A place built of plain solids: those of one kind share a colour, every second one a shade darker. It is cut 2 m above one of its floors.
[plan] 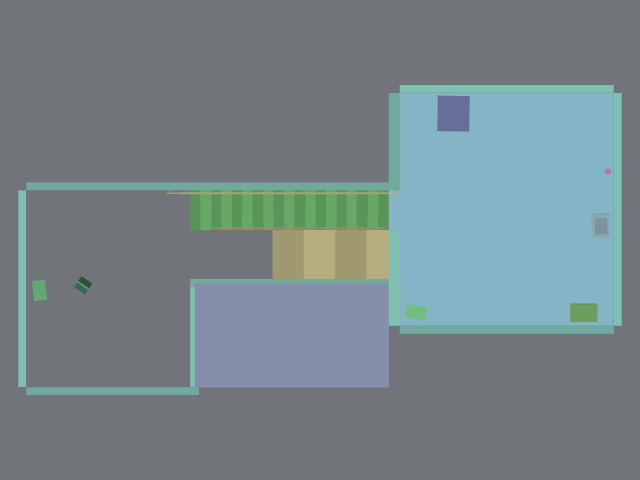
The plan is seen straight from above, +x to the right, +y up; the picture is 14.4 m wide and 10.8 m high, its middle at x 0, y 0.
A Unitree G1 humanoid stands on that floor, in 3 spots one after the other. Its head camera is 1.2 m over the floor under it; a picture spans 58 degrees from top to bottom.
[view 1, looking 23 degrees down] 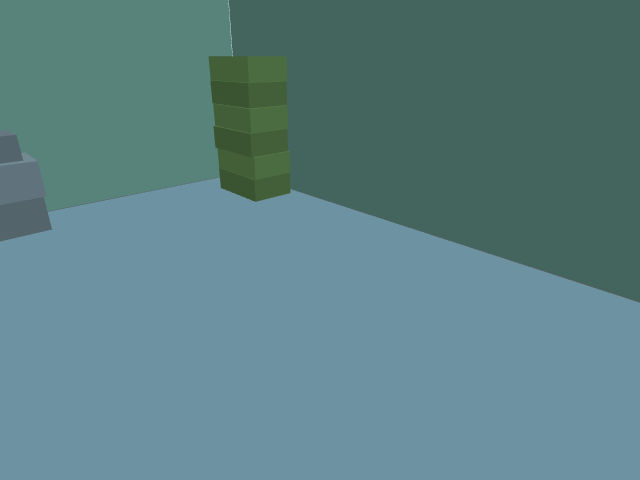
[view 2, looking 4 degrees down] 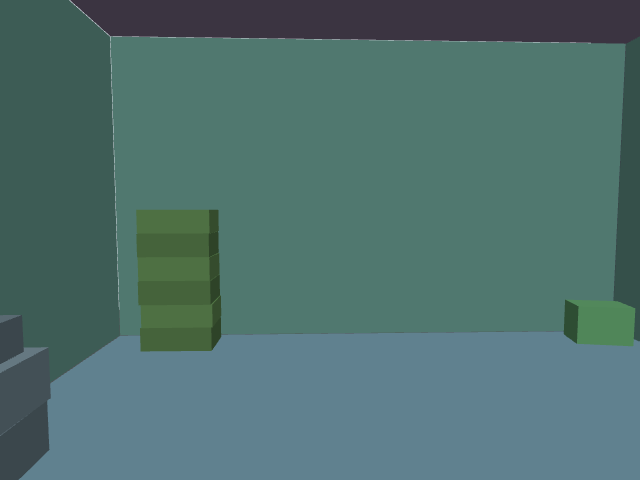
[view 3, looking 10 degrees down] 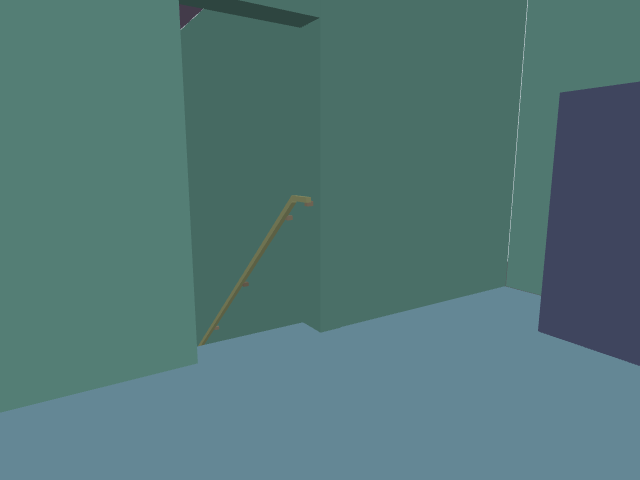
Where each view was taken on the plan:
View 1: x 2.55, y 0.66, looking -43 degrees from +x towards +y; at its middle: floor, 3.07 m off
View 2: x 4.85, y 2.19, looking -92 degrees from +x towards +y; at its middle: wall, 4.14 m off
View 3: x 4.27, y -0.50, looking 147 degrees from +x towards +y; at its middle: wall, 3.01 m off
